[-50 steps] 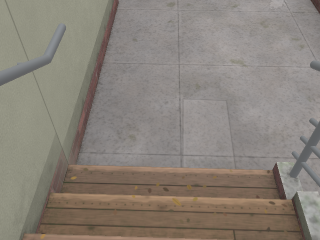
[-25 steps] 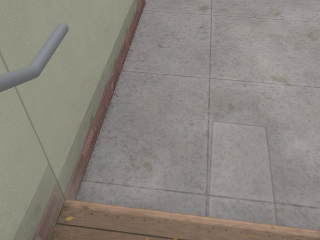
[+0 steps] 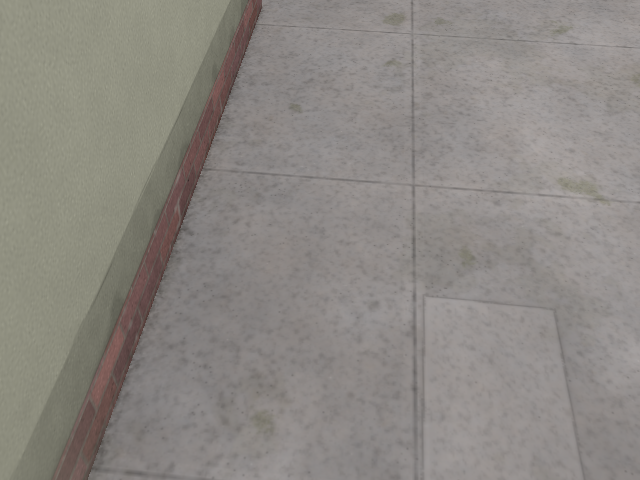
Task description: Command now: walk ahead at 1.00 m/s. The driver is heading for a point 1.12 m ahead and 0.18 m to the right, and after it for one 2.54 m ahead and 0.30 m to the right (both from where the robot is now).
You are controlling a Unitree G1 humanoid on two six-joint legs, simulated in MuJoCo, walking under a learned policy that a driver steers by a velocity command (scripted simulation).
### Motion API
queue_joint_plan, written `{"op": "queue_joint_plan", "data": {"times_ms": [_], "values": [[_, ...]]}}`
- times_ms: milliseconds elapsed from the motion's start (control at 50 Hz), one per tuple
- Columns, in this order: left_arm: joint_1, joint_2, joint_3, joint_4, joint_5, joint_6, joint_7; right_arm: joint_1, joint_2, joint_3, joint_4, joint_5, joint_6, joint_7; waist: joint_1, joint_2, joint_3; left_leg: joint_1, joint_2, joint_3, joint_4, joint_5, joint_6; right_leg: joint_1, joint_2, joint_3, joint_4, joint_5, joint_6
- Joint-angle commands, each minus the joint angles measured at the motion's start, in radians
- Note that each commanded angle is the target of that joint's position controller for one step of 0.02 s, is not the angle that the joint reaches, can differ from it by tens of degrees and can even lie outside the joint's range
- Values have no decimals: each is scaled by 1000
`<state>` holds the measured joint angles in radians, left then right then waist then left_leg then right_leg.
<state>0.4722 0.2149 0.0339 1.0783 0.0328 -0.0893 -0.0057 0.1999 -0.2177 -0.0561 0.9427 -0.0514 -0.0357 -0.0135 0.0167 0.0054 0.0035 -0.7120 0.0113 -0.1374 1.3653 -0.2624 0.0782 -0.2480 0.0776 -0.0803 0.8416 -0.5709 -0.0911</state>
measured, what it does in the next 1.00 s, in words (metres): goes down, turning right: left foot 0.16 m lower, then right foot 0.16 m lower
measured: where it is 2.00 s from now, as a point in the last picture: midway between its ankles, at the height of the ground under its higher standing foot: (381, 282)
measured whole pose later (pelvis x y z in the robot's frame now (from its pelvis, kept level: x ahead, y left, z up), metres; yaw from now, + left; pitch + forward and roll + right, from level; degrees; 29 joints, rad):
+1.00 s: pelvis +0.96 -0.03 -0.30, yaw -31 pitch +1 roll +1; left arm 0.34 0.33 0.09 0.88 0.02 -0.06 -0.02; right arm 0.08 -0.24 -0.03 0.79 -0.04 -0.09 -0.01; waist 0.04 -0.05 0.01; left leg -0.42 0.03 0.00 0.65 -0.24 -0.04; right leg -0.33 0.09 0.09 1.29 -0.37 -0.15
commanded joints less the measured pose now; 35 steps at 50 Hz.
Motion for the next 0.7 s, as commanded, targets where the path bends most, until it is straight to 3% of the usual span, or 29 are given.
{"op": "queue_joint_plan", "data": {"times_ms": [20,60,100,120,140,180,200,220,240,260,280,300,320,340,360,380,400,420,460,500,540,560,580,600,620,640,660,680,700], "values": [[-64,164,27,-58,-1,-55,25,35,-66,-17,-28,-4,3,44,-81,-26,120,158,47,33,-328,526,-48,-312,-286,377,-262,377,-152],[-114,94,6,-75,-53,-71,26,-45,-35,3,-47,24,-28,74,-80,49,115,402,34,144,-662,941,-24,-455,-139,183,-204,135,-88],[-51,121,13,-56,-43,-59,15,-167,-28,17,-77,28,-26,74,25,-68,152,438,7,209,-737,775,-18,-347,-165,200,-203,294,-103],[4,94,8,-28,-23,-41,17,-198,-50,12,-92,52,-17,56,59,-93,182,424,7,241,-757,690,-19,-278,-176,191,-146,313,-96],[19,88,3,-20,-5,-29,27,-110,-63,4,-73,39,-11,46,24,-104,170,480,15,236,-709,702,5,-227,-194,185,-38,419,-94],[-32,153,15,-27,11,-20,17,411,-145,-38,84,20,-8,17,-214,-29,-58,869,-46,283,-709,554,46,-161,-185,114,487,1028,-69],[-170,169,29,-34,-11,-22,29,628,-190,-55,147,-16,-13,14,-408,76,-43,1089,29,197,-840,563,119,-394,-71,86,1057,662,-37],[-102,63,22,-71,-48,-31,59,553,-240,-60,148,-26,-40,32,-272,283,-1,1150,207,-2,-688,978,136,-660,62,169,1342,-193,-40],[-18,72,16,-102,-44,-39,66,535,-204,-38,121,-2,-56,46,-163,138,-51,1200,310,-168,-702,911,125,-786,-21,275,1059,-52,-72],[-49,81,23,-84,-12,-32,60,451,-180,-41,120,8,-57,43,-115,11,21,1062,324,-219,-768,631,155,-813,-59,252,950,45,-57],[-135,76,31,-82,16,-21,42,350,-82,-5,117,27,-65,37,-72,-116,97,862,202,-130,-803,454,88,-771,-81,233,807,168,-72],[-72,56,30,-103,38,-1,32,317,-163,-28,107,24,-68,21,-26,177,17,794,404,-380,-774,253,250,-792,-116,261,789,122,-40],[-200,99,42,-119,32,22,16,228,-72,7,83,32,-84,10,5,-61,159,484,346,-302,-835,331,217,-667,-170,306,472,283,24],[-278,73,40,-166,20,38,6,174,-113,-1,74,38,-101,2,27,-5,219,278,296,-200,-894,331,182,-491,-164,258,289,382,57],[-221,52,31,-123,20,41,-12,154,-177,-24,76,13,-106,-3,52,14,178,253,253,-136,-834,342,141,-407,-140,179,297,528,55],[-271,72,36,-138,-1,19,-27,134,-124,-17,68,26,-129,-19,51,-16,156,256,190,-47,-772,193,93,-405,-151,186,100,787,37],[-282,30,17,-131,-15,4,-46,126,-73,-2,66,52,-145,-20,59,-38,125,78,111,93,-774,12,40,-147,-127,89,-71,1093,30],[-275,-5,8,-116,-29,-4,-56,135,-75,4,65,67,-148,-17,37,22,92,66,86,148,-771,-57,22,-6,-101,42,-101,1221,11],[-398,14,-2,-144,-19,16,-49,193,-58,9,88,85,-136,-21,-19,82,132,171,82,195,-721,-5,21,-3,-89,-26,-186,1163,-7],[-492,58,-1,-180,11,22,-30,305,-82,14,108,55,-106,-25,-88,6,215,416,116,189,-604,279,21,-153,-55,-111,-286,981,-24],[-177,131,28,-105,15,25,-25,288,-142,5,123,4,-74,-44,70,88,68,567,180,196,-177,753,41,40,-70,-90,-376,791,-93],[31,169,56,-46,14,21,-24,215,-157,-5,97,19,-65,-44,201,-13,-31,486,105,269,202,726,4,266,-56,-62,-452,850,-155],[134,203,70,-5,-2,35,-30,115,-129,-12,53,-6,-60,-28,246,-143,10,148,-31,308,629,-246,1,472,-122,64,-448,882,-212],[143,279,80,-19,2,35,-19,161,-71,11,-61,32,-79,-28,119,-284,-120,-264,-7,159,682,-419,-22,847,-270,341,-114,1204,-285],[181,231,68,-31,-6,40,-21,119,-115,24,-106,24,-90,-20,167,-89,-235,-439,36,89,503,-350,-22,994,-339,536,-216,859,-361],[165,265,83,-45,14,55,8,48,-108,30,-142,40,-109,-8,173,-122,-205,-543,25,57,429,-326,-45,912,-454,838,-460,317,-441],[45,177,61,-93,26,43,17,-8,-166,8,-115,19,-123,1,118,120,-110,-435,89,27,199,-151,-34,687,-412,785,-529,187,-343],[-39,205,62,-122,18,26,34,-56,-140,5,-146,-7,-101,23,40,71,-9,-297,93,0,50,-156,-71,400,-400,807,-554,306,-356],[-93,186,55,-130,10,15,39,-89,-117,11,-159,-16,-74,30,-24,124,66,-164,116,-10,-91,-173,-110,166,-363,755,-567,367,-348]]}}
